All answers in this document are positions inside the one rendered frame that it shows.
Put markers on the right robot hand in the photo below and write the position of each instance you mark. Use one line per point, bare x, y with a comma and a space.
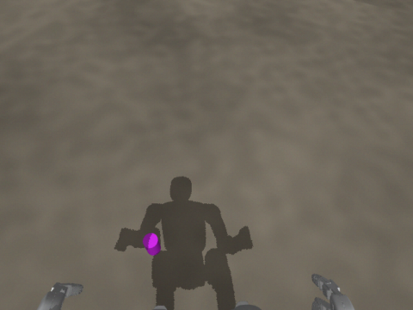
331, 291

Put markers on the left robot hand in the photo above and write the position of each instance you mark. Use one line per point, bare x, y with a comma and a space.
54, 299

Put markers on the can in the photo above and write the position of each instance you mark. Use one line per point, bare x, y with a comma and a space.
151, 243

